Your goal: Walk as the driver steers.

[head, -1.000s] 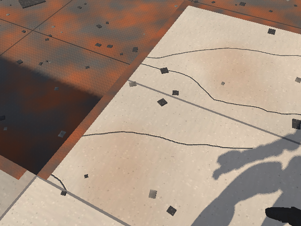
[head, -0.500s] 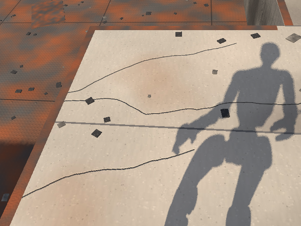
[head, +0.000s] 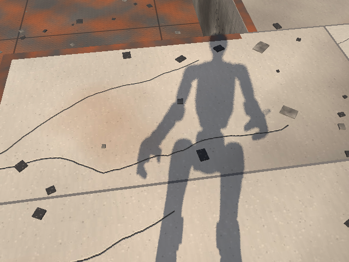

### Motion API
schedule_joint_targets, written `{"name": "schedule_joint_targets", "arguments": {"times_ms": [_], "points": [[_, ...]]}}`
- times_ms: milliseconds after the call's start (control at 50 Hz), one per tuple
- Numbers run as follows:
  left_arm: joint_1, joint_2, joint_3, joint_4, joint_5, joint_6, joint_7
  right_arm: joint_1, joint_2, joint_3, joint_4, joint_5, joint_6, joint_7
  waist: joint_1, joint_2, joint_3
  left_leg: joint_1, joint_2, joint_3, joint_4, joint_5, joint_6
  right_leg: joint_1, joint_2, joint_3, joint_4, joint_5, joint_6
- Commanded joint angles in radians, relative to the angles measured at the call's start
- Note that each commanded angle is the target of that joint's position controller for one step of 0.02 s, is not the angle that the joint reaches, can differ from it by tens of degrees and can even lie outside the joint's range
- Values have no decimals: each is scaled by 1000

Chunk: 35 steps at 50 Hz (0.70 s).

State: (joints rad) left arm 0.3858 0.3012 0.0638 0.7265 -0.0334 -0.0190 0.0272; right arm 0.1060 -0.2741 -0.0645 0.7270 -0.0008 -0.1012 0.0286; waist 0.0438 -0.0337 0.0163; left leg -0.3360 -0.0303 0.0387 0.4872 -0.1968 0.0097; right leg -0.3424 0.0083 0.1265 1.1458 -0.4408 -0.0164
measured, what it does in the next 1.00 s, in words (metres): walks ahead, turning right: right foot, then left foot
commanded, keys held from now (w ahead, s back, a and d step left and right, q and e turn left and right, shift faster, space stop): w+e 0.50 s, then e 0.14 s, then no key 0.36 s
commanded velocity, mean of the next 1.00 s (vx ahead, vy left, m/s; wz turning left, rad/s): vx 0.35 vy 0.00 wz -0.49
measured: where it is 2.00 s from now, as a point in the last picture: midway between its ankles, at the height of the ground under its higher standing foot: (232, 249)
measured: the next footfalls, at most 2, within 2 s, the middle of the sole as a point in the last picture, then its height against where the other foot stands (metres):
right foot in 0.36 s outside the picture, level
left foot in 0.82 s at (211, 216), level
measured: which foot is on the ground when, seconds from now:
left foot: down 0.00-0.38, up 0.40-0.80, down 0.82-1.00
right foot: up 0.00-0.34, down 0.36-0.84, up 0.86-1.00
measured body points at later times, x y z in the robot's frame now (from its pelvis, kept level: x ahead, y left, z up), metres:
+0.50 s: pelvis +0.28 -0.08 +0.00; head +0.32 -0.11 +0.44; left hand +0.50 +0.14 -0.09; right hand +0.31 -0.39 -0.12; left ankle +0.22 +0.11 -0.64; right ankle +0.32 -0.16 -0.73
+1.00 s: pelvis +0.49 -0.11 +0.00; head +0.52 -0.12 +0.45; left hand +0.73 +0.08 -0.12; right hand +0.51 -0.40 -0.10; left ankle +0.62 -0.06 -0.73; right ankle +0.37 -0.20 -0.69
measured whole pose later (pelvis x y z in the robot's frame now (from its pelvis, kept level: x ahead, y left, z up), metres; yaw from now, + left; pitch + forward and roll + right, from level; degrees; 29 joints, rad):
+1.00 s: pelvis +0.49 -0.11 +0.00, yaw -30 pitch +1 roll +0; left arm 0.22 0.30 0.05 0.71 -0.01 0.05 0.04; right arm 0.10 -0.23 -0.01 0.75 -0.02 -0.03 0.02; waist 0.00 -0.02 0.06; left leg -0.39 -0.03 0.01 0.49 -0.12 0.04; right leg -0.36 0.03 0.11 0.95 -0.55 0.07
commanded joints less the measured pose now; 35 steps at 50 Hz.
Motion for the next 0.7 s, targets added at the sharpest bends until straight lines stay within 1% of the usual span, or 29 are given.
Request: {"name": "schedule_joint_targets", "arguments": {"times_ms": [20,40,60,100,120,160,200,240,260,280,300,320,340,360,380,400,420,440,460,480,500,520,540,560,580,600,640,660,700], "points": [[-70,111,34,-105,4,-19,-10,95,-96,-28,-10,-14,1,-17,-69,137,-17,292,295,-310,-270,17,158,-340,-124,15,61,115,2],[-70,88,30,-108,-2,-13,-14,90,-92,-28,-3,-11,-4,-19,-62,149,-9,266,286,-263,-293,52,164,-330,-132,1,43,124,2],[-84,64,24,-118,-2,-7,-17,90,-96,-30,6,-4,-9,-20,-58,146,5,248,291,-225,-311,93,174,-343,-138,-11,21,125,5],[-131,45,16,-146,6,-2,-21,91,-123,-37,22,2,-14,-20,-55,120,31,234,306,-162,-338,185,190,-385,-146,-23,-52,161,16],[-148,42,12,-154,11,-3,-25,93,-137,-41,27,2,-14,-21,-56,111,32,241,308,-127,-344,227,194,-393,-148,-29,-96,204,21],[-183,36,6,-161,11,-11,-40,81,-153,-43,31,2,-9,-22,-62,102,34,242,282,-36,-348,273,176,-364,-143,-55,-215,327,18],[-256,29,0,-176,11,-19,-56,93,-167,-44,38,6,-3,-26,-88,90,49,245,261,38,-346,297,152,-317,-123,-99,-346,429,7],[-314,30,-1,-198,9,-20,-69,128,-190,-48,51,15,6,-28,-106,84,59,287,273,77,-340,322,134,-289,-107,-133,-431,454,-10],[-334,36,1,-209,8,-19,-75,142,-203,-51,58,22,12,-29,-107,85,64,320,284,91,-327,356,125,-283,-99,-143,-461,440,-22],[-340,48,7,-217,8,-18,-79,149,-217,-55,62,27,18,-29,-98,89,62,352,292,108,-297,443,117,-265,-83,-159,-486,409,-38],[-329,67,16,-221,12,-15,-81,153,-235,-60,63,32,25,-32,-81,101,43,384,296,126,-241,598,107,-223,-52,-185,-498,362,-58],[-289,93,30,-218,15,-11,-81,157,-254,-65,62,37,33,-35,-50,119,7,409,296,143,-150,763,97,-154,-13,-213,-501,307,-80],[-184,128,51,-196,14,-6,-78,154,-262,-67,59,41,44,-38,15,120,-52,397,284,164,9,873,84,-17,31,-238,-524,285,-110],[-12,180,84,-150,10,1,-66,153,-238,-56,53,39,47,-42,106,95,-136,280,254,185,234,825,53,242,65,-226,-567,335,-150],[101,264,107,-125,0,15,-44,203,-144,-23,34,-7,44,-41,108,-104,-221,8,187,185,576,228,9,530,-112,56,-571,347,-212],[30,329,103,-168,-3,-2,-49,248,-75,9,-29,-9,15,-27,3,-285,-377,-339,-20,4,900,-403,-29,756,-329,671,-770,48,-420],[34,229,76,-183,6,-20,-61,130,-187,-14,-36,24,-15,-13,80,-109,-371,-437,35,-147,933,-344,-7,733,-327,681,-860,-26,-364],[7,197,64,-171,16,-35,-62,63,-192,-13,-62,48,-30,-8,67,-75,-226,-471,68,-131,882,-258,13,610,-298,550,-869,33,-324],[-53,178,56,-170,17,-44,-63,57,-170,-7,-56,32,-36,-15,15,29,-135,-426,112,-131,789,-184,13,455,-257,441,-867,168,-296],[-109,149,47,-177,22,-46,-59,65,-174,-11,-45,9,-32,-21,-21,30,-102,-360,140,-134,705,-146,5,347,-221,352,-869,287,-280],[-141,141,41,-190,35,-47,-53,85,-177,-14,-39,4,-22,-19,-50,-2,-86,-301,153,-137,678,-120,-2,271,-198,312,-886,361,-276],[-164,139,40,-194,37,-48,-49,91,-176,-16,-36,-2,-11,-21,-63,-8,-70,-278,151,-128,646,-113,-19,224,-189,284,-896,484,-280],[-168,143,40,-188,35,-49,-42,92,-165,-14,-32,-11,0,-22,-72,0,-59,-258,144,-111,615,-112,-40,177,-183,237,-890,635,-284],[-160,154,43,-179,35,-49,-34,84,-151,-11,-32,-18,9,-26,-75,10,-51,-243,132,-98,575,-94,-60,136,-170,190,-881,753,-282],[-152,167,48,-169,34,-45,-25,63,-135,-6,-40,-23,16,-29,-73,13,-45,-238,115,-85,522,-55,-78,107,-150,149,-869,828,-274],[-146,174,50,-160,31,-38,-17,33,-121,-1,-49,-24,21,-30,-67,7,-41,-228,98,-76,454,-1,-91,84,-125,114,-855,856,-258],[-132,175,52,-145,21,-20,-4,-31,-95,11,-62,-21,24,-27,-42,-22,-52,-169,56,-65,295,137,-96,54,-72,68,-819,822,-209],[-121,170,51,-137,20,-12,1,-52,-90,14,-64,-16,24,-22,-27,-35,-67,-138,37,-59,225,211,-94,56,-64,61,-809,784,-189],[-88,162,48,-114,21,-4,5,-89,-95,13,-71,-7,23,-11,0,-50,-81,-101,19,-67,141,294,-86,83,-81,93,-790,694,-167]]}}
